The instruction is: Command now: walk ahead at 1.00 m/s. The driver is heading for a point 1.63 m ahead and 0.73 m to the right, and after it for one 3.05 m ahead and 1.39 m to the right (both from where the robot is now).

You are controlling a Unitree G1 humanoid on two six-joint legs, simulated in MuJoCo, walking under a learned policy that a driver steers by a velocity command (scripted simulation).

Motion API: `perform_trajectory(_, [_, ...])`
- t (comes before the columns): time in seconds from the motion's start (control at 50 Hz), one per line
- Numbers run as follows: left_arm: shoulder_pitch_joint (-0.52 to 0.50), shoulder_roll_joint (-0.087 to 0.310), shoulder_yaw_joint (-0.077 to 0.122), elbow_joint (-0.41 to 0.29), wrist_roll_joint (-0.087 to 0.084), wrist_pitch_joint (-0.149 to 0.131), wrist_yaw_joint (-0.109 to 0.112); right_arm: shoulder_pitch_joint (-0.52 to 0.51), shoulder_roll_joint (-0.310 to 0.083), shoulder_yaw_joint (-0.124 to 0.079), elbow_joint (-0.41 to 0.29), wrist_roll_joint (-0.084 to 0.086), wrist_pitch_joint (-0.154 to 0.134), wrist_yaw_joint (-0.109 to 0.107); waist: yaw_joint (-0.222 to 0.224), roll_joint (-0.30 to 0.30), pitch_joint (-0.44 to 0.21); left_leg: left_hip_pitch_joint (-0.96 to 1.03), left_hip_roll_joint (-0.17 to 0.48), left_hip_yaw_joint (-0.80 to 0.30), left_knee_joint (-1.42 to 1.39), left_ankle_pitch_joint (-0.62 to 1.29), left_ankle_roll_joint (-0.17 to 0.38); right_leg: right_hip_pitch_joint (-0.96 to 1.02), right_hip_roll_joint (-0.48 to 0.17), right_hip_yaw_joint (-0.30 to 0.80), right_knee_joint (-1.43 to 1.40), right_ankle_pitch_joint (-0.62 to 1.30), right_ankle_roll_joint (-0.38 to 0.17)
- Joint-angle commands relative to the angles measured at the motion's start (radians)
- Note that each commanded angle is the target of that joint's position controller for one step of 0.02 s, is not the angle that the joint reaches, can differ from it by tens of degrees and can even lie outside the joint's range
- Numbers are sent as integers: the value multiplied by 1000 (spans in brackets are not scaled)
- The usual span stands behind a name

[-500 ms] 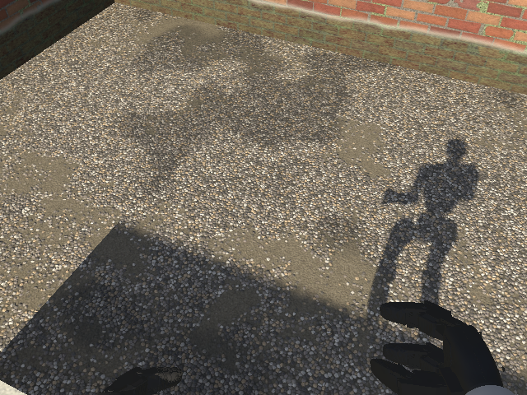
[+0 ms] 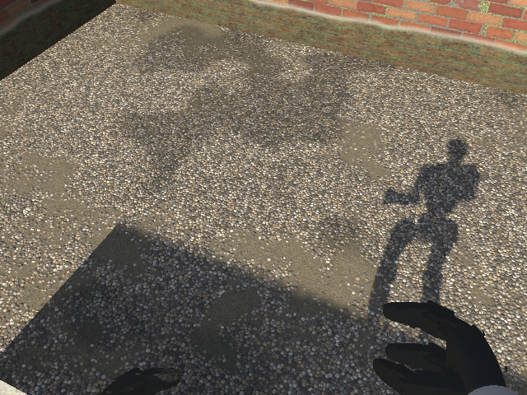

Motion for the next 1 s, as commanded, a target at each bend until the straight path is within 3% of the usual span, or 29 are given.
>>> perform_trajectory(0.02, [-98, 61, 17, -100, 0, -19, 1, -159, -58, -18, -113, 0, -21, -1, 0, 0, -119, -30, 79, -66, -125, 145, -4, 81, -20, 28, -57, 217, -28])
perform_trajectory(0.14, [-53, 72, 19, -92, 4, -20, -2, -108, -69, -19, -90, -2, -23, -9, 7, 9, -136, -14, 92, -90, -122, 209, 12, 86, -12, 32, -56, 167, -26])
perform_trajectory(0.3, [38, 76, 15, -50, 17, -17, -19, -35, -82, -22, -46, -8, -2, -11, 3, 26, -56, -38, 104, -138, -174, 63, 23, 22, 3, 47, -110, 6, -36])
perform_trajectory(0.32, [75, 66, 5, -42, 23, -18, -16, 11, -81, -21, -28, -15, 9, -16, -1, 55, -49, -35, 115, -150, -197, 43, 19, 28, -5, 54, -143, -13, -37])
perform_trajectory(0.36, [80, 77, 7, -29, 21, -22, -13, 21, -80, -23, -13, -18, 17, -19, -8, 35, -15, -16, 118, -154, -215, 92, 10, 19, -11, 67, -184, 39, -40])
perform_trajectory(0.38, [29, 80, 3, -53, 28, -14, -13, 3, -70, -21, -19, -24, 12, -7, -32, -2, 10, 21, 131, -132, -191, 300, 14, -11, -26, 84, -190, 234, -32])
perform_trajectory(0.4, [61, 94, 8, -41, 30, -9, -12, 45, -78, -27, 1, -29, 8, -4, -35, -8, -65, 65, 136, -132, -194, 328, 19, 37, -28, 85, -199, 267, -32])
perform_trajectory(0.48, [112, 112, 15, -22, 20, 6, -10, 85, -89, -34, 51, -24, 4, -13, -21, -2, -114, 111, 146, -122, -219, 402, 23, 120, -30, 88, -230, 351, -36])
perform_trajectory(0.5, [123, 105, 13, -21, 18, 6, -6, 76, -82, -31, 58, -13, 4, -17, -6, -14, -130, 108, 146, -127, -223, 393, 25, 145, -26, 85, -235, 354, -37])
perform_trajectory(0.82, [144, 125, 17, -31, 14, 21, -9, 142, -117, -50, 133, -16, 23, -31, -10, -5, -74, 92, 158, -100, -266, 333, 10, 123, -29, 97, -303, 376, -58])
perform_trajectory(0.84, [251, 166, 10, -3, 24, 26, 7, 246, -121, -21, 165, -48, 30, -34, 21, -24, -84, 66, 169, -140, -290, 337, 58, 188, -19, 113, -316, 352, -108])
perform_trajectory(0.88, [246, 163, 6, 2, 26, 32, 16, 227, -136, -20, 163, -36, 24, -32, 19, 1, -36, 41, 169, -125, -295, 319, 61, 175, -30, 122, -328, 387, -128])
perform_trajectory(1.0, [263, 174, -1, 11, 24, 30, 21, 249, -151, -9, 164, -38, 21, -33, 16, 6, -29, 58, 163, -118, -309, 270, 42, 141, -17, 125, -370, 294, -119])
